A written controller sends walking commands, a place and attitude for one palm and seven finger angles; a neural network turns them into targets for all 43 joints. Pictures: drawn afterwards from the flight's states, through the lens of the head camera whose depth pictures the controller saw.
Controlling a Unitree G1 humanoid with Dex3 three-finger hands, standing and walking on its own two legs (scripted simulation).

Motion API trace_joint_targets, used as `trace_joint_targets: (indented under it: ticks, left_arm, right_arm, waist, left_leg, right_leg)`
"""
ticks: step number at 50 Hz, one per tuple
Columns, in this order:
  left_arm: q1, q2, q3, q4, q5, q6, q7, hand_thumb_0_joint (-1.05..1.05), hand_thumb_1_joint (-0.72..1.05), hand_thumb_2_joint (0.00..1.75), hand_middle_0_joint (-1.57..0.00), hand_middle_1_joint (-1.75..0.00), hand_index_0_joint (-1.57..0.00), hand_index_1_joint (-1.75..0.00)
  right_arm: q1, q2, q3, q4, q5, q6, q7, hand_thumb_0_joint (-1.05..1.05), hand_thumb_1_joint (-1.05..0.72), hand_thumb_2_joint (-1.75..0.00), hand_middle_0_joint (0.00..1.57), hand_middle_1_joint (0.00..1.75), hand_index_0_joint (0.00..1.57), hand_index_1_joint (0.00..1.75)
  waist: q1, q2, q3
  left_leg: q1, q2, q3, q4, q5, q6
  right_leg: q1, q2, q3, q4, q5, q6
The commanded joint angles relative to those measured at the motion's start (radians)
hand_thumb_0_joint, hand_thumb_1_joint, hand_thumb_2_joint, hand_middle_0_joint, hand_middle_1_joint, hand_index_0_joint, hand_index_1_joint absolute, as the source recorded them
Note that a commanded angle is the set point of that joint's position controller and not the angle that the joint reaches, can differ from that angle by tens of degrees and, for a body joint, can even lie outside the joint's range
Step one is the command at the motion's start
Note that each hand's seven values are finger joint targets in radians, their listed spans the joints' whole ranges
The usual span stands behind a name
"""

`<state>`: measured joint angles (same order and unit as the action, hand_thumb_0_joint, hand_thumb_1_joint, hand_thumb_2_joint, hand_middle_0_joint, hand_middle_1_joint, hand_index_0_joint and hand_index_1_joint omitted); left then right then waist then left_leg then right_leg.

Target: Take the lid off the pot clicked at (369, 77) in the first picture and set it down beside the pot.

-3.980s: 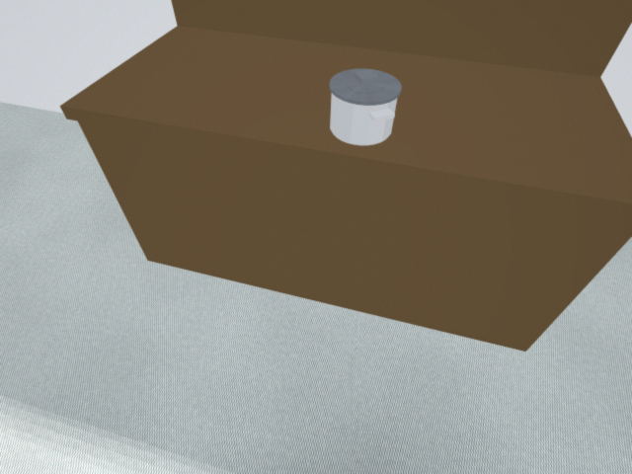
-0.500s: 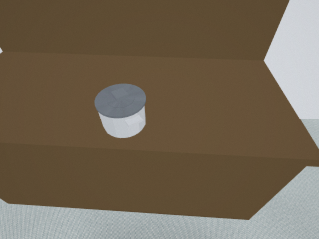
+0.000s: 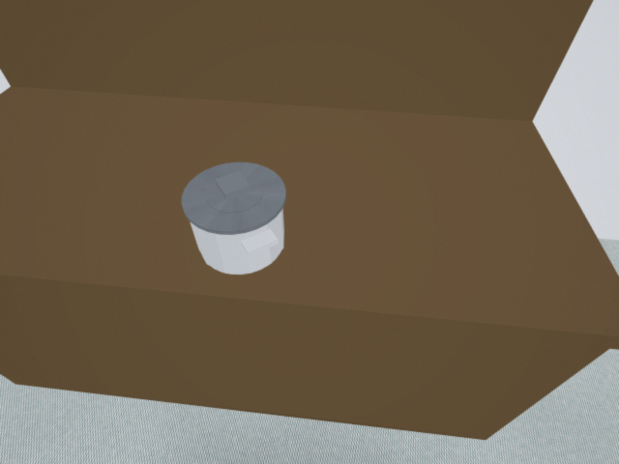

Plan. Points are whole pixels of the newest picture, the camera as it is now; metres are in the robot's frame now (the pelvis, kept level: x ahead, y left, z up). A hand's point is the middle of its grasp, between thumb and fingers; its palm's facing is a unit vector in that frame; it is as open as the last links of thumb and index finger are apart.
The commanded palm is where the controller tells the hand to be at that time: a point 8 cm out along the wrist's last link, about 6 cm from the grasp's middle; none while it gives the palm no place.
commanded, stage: come to a stop and stand still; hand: left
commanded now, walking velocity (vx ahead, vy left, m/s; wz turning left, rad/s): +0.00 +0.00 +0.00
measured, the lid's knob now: (232, 185) +0.51 +0.16 +0.08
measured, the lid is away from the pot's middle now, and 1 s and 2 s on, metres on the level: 0.00 0.00 0.00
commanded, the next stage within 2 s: look again from close up in 0.26 s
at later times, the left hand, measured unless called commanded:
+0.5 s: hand out of the picture -0.02 +0.19 -0.18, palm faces +0.00 -0.98 -0.20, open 7.3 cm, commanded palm none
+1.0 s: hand out of the picture -0.03 +0.24 -0.18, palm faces -0.03 -0.98 -0.21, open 7.3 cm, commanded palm none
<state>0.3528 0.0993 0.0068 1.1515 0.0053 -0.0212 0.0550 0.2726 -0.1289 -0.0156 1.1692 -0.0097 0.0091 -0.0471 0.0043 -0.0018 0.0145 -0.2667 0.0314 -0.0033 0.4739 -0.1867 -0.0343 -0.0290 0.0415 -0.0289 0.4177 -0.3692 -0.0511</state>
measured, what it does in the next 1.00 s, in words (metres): shifts its weight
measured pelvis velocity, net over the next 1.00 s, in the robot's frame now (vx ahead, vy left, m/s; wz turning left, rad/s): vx -0.02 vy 0.05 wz -0.02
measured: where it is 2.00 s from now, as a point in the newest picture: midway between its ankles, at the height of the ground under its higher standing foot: outside the picture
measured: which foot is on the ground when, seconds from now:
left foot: down 0.00-1.00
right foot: down 0.00-1.00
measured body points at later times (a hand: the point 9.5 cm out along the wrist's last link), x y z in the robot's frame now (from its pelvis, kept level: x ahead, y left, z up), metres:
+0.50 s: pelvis +0.00 +0.02 -0.01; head +0.01 +0.03 +0.44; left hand -0.02 +0.24 -0.17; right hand +0.05 -0.21 -0.16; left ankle +0.04 +0.14 -0.74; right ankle -0.09 -0.08 -0.74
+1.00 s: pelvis -0.02 +0.05 +0.00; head +0.01 +0.07 +0.44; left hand -0.03 +0.29 -0.16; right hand +0.00 -0.18 -0.15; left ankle +0.04 +0.14 -0.74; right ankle -0.09 -0.08 -0.74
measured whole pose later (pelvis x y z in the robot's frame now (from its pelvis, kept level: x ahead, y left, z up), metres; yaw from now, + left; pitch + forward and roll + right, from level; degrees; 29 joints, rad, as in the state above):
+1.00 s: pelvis -0.02 +0.05 +0.00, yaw -1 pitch +1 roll -1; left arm 0.37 0.21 -0.02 1.00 0.02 0.00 0.04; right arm 0.27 -0.16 0.00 1.01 -0.01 0.00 -0.02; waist 0.01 -0.03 0.04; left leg -0.36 -0.02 0.03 0.55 -0.20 0.05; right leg -0.14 -0.01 0.01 0.50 -0.38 0.02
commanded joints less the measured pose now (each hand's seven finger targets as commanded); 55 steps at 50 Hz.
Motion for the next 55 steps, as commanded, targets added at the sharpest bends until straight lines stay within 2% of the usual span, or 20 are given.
trace_joint_targets:
  ticks: [1, 6, 9, 17, 18, 19, 20, 21, 22, 23, 25, 27, 29, 32, 36, 38, 41, 45, 51, 55]
  left_arm:
    - [0.113, 0.109, 0.017, -0.009, 0.002, 0.001, 0.001, 0.0, 0.9, 0.9, -0.2, -0.3, -0.2, -0.3]
    - [0.105, 0.123, 0.018, -0.01, 0.003, 0.002, 0.0, 0.0, 0.9, 0.9, -0.2, -0.3, -0.2, -0.3]
    - [0.094, 0.123, 0.017, -0.012, 0.004, 0.004, -0.001, 0.0, 0.9, 0.9, -0.2, -0.3, -0.2, -0.3]
    - [0.086, 0.142, 0.014, -0.014, 0.004, 0.003, -0.003, 0.0, 0.9, 0.9, -0.2, -0.3, -0.2, -0.3]
    - [0.149, 0.138, 0.003, -0.033, 0.031, -0.041, 0.033, 0.0, 0.9, 0.9, -0.2, -0.3, -0.2, -0.3]
    - [0.085, 0.189, 0.016, -0.086, 0.032, -0.048, 0.026, 0.0, 0.9, 0.9, -0.2, -0.3, -0.2, -0.3]
    - [0.059, 0.178, 0.009, -0.107, 0.026, -0.051, 0.02, 0.0, 0.9, 0.9, -0.2, -0.3, -0.2, -0.3]
    - [0.027, 0.193, 0.012, -0.131, 0.015, -0.045, 0.01, 0.0, 0.9, 0.9, -0.2, -0.3, -0.2, -0.3]
    - [0.032, 0.177, 0.015, -0.157, 0.01, -0.043, 0.01, 0.0, 0.9, 0.9, -0.2, -0.3, -0.2, -0.3]
    - [0.057, 0.161, 0.017, -0.164, 0.012, -0.037, 0.012, 0.0, 0.9, 0.9, -0.2, -0.3, -0.2, -0.3]
    - [0.098, 0.153, 0.012, -0.165, 0.012, -0.02, 0.011, 0.0, 0.9, 0.9, -0.2, -0.3, -0.2, -0.3]
    - [0.085, 0.147, 0.011, -0.179, 0.013, -0.004, 0.007, 0.0, 0.9, 0.9, -0.2, -0.3, -0.2, -0.3]
    - [0.071, 0.152, 0.006, -0.188, 0.014, 0.002, 0.005, 0.0, 0.9, 0.9, -0.2, -0.3, -0.2, -0.3]
    - [0.054, 0.171, 0.008, -0.203, 0.014, 0.011, -0.001, 0.0, 0.9, 0.9, -0.2, -0.3, -0.2, -0.3]
    - [0.067, 0.187, 0.007, -0.206, 0.015, 0.02, -0.008, 0.0, 0.9, 0.9, -0.2, -0.3, -0.2, -0.3]
    - [0.08, 0.182, 0.005, -0.205, 0.016, 0.02, -0.008, 0.0, 0.9, 0.9, -0.2, -0.3, -0.2, -0.3]
    - [0.084, 0.189, 0.002, -0.199, 0.016, 0.017, -0.012, 0.0, 0.9, 0.9, -0.2, -0.3, -0.2, -0.3]
    - [0.1, 0.181, -0.004, -0.187, 0.017, 0.014, -0.011, 0.0, 0.9, 0.9, -0.2, -0.3, -0.2, -0.3]
    - [0.115, 0.186, -0.008, -0.167, 0.013, 0.004, -0.012, 0.0, 0.9, 0.9, -0.2, -0.3, -0.2, -0.3]
    - [0.128, 0.17, -0.013, -0.15, 0.013, 0.002, -0.01, 0.0, 0.9, 0.9, -0.2, -0.3, -0.2, -0.3]
  right_arm:
    - [0.034, -0.077, -0.005, -0.042, 0.005, -0.016, -0.001, 0.0, -0.9, -0.9, 0.2, 0.3, 0.2, 0.3]
    - [0.008, -0.093, -0.002, -0.053, 0.006, -0.016, -0.001, 0.0, -0.9, -0.9, 0.2, 0.3, 0.2, 0.3]
    - [-0.006, -0.099, -0.001, -0.056, 0.004, -0.016, 0.0, 0.0, -0.9, -0.9, 0.2, 0.3, 0.2, 0.3]
    - [-0.024, -0.119, 0.0, -0.066, 0.006, -0.016, 0.003, 0.0, -0.9, -0.9, 0.2, 0.3, 0.2, 0.3]
    - [-0.101, -0.136, 0.002, -0.16, 0.003, -0.043, 0.017, 0.0, -0.9, -0.9, 0.2, 0.3, 0.2, 0.3]
    - [-0.013, -0.082, 0.001, -0.178, 0.001, -0.035, 0.025, 0.0, -0.9, -0.9, 0.2, 0.3, 0.2, 0.3]
    - [0.018, -0.087, -0.002, -0.18, -0.002, -0.031, 0.023, 0.0, -0.9, -0.9, 0.2, 0.3, 0.2, 0.3]
    - [0.05, -0.099, -0.006, -0.19, -0.006, -0.03, 0.027, 0.0, -0.9, -0.9, 0.2, 0.3, 0.2, 0.3]
    - [0.056, -0.112, -0.009, -0.2, -0.005, -0.031, 0.024, 0.0, -0.9, -0.9, 0.2, 0.3, 0.2, 0.3]
    - [0.05, -0.134, -0.014, -0.207, -0.006, -0.037, 0.02, 0.0, -0.9, -0.9, 0.2, 0.3, 0.2, 0.3]
    - [0.031, -0.138, -0.011, -0.216, -0.001, -0.036, 0.015, 0.0, -0.9, -0.9, 0.2, 0.3, 0.2, 0.3]
    - [0.002, -0.143, -0.007, -0.235, -0.001, -0.027, 0.017, 0.0, -0.9, -0.9, 0.2, 0.3, 0.2, 0.3]
    - [-0.001, -0.135, -0.006, -0.235, -0.001, -0.026, 0.02, 0.0, -0.9, -0.9, 0.2, 0.3, 0.2, 0.3]
    - [0.004, -0.144, -0.006, -0.238, -0.004, -0.023, 0.024, 0.0, -0.9, -0.9, 0.2, 0.3, 0.2, 0.3]
    - [0.005, -0.154, -0.007, -0.24, -0.004, -0.024, 0.027, 0.0, -0.9, -0.9, 0.2, 0.3, 0.2, 0.3]
    - [0.002, -0.159, -0.01, -0.244, -0.004, -0.023, 0.028, 0.0, -0.9, -0.9, 0.2, 0.3, 0.2, 0.3]
    - [0.012, -0.156, -0.009, -0.238, 0.0, -0.027, 0.029, 0.0, -0.9, -0.9, 0.2, 0.3, 0.2, 0.3]
    - [0.013, -0.152, -0.009, -0.227, 0.003, -0.027, 0.028, 0.0, -0.9, -0.9, 0.2, 0.3, 0.2, 0.3]
    - [0.024, -0.141, -0.007, -0.205, 0.01, -0.036, 0.026, 0.0, -0.9, -0.9, 0.2, 0.3, 0.2, 0.3]
    - [0.017, -0.136, -0.006, -0.192, 0.012, -0.038, 0.022, 0.0, -0.9, -0.9, 0.2, 0.3, 0.2, 0.3]
  waist:
    - [0.002, -0.037, 0.058]
    - [0.003, -0.04, 0.054]
    - [0.001, 0.003, 0.062]
    - [0.003, -0.029, 0.047]
    - [0.026, -0.03, 0.117]
    - [-0.043, -0.099, 0.079]
    - [-0.051, -0.101, 0.041]
    - [-0.053, -0.048, -0.059]
    - [-0.054, -0.029, -0.07]
    - [-0.034, 0.0, -0.061]
    - [-0.009, 0.043, -0.034]
    - [0.003, -0.004, 0.042]
    - [-0.001, -0.006, 0.083]
    - [0.001, 0.048, 0.078]
    - [0.016, 0.077, 0.067]
    - [0.018, 0.052, 0.049]
    - [0.018, 0.045, 0.028]
    - [0.012, 0.044, 0.05]
    - [0.009, -0.01, 0.016]
    - [0.004, 0.002, 0.022]
  left_leg:
    - [0.104, 0.057, -0.038, -0.007, 0.229, 0.058]
    - [0.112, 0.057, -0.035, -0.003, 0.246, 0.057]
    - [0.117, 0.058, -0.042, -0.015, 0.254, 0.056]
    - [0.125, 0.06, -0.048, -0.021, 0.255, 0.059]
    - [0.064, 0.028, 0.033, 0.217, 0.225, 0.041]
    - [-0.055, 0.005, 0.0, 0.202, -0.083, 0.062]
    - [-0.05, -0.003, 0.024, 0.179, -0.118, 0.068]
    - [0.019, -0.008, 0.032, 0.131, -0.015, 0.068]
    - [0.052, 0.014, -0.008, 0.123, 0.115, 0.081]
    - [0.066, 0.047, -0.039, 0.128, 0.239, 0.098]
    - [0.04, 0.075, -0.081, 0.126, 0.308, 0.118]
    - [-0.029, 0.076, -0.108, 0.097, 0.204, 0.114]
    - [-0.054, 0.062, -0.1, 0.061, 0.083, 0.102]
    - [-0.054, 0.059, -0.123, 0.005, -0.033, 0.1]
    - [-0.078, 0.068, -0.157, -0.078, -0.164, 0.104]
    - [-0.075, 0.069, -0.168, -0.094, -0.197, 0.104]
    - [-0.038, 0.073, -0.162, -0.098, -0.155, 0.105]
    - [-0.028, 0.065, -0.143, -0.092, -0.146, 0.099]
    - [0.039, 0.068, -0.114, -0.044, 0.017, 0.098]
    - [0.064, 0.066, -0.101, -0.032, 0.07, 0.096]
  right_leg:
    - [-0.135, -0.146, 0.086, -0.093, 0.461, 0.036]
    - [-0.116, -0.149, 0.081, -0.088, 0.513, 0.044]
    - [-0.122, -0.15, 0.079, -0.09, 0.465, 0.039]
    - [-0.105, -0.154, 0.072, -0.099, 0.459, 0.044]
    - [-0.236, -0.194, 0.191, -0.109, 0.923, 0.105]
    - [-0.122, -0.229, 0.155, -0.023, 0.998, 0.058]
    - [-0.1, -0.21, 0.133, 0.028, 1.011, 0.008]
    - [-0.066, -0.203, 0.113, 0.093, 0.947, -0.022]
    - [-0.11, -0.164, 0.098, 0.123, 0.788, -0.021]
    - [-0.148, -0.135, 0.095, 0.132, 0.663, -0.014]
    - [-0.161, -0.105, 0.083, 0.091, 0.424, -0.005]
    - [-0.187, -0.089, 0.081, 0.042, 0.233, -0.007]
    - [-0.212, -0.095, 0.097, 0.014, 0.133, -0.014]
    - [-0.224, -0.084, 0.087, 0.013, 0.018, -0.011]
    - [-0.209, -0.072, 0.057, 0.027, -0.038, -0.003]
    - [-0.205, -0.072, 0.059, 0.032, -0.04, 0.0]
    - [-0.204, -0.082, 0.057, 0.02, -0.011, 0.003]
    - [-0.23, -0.097, 0.082, -0.007, -0.005, 0.004]
    - [-0.214, -0.118, 0.09, -0.028, 0.097, 0.008]
    - [-0.219, -0.126, 0.102, -0.032, 0.139, 0.012]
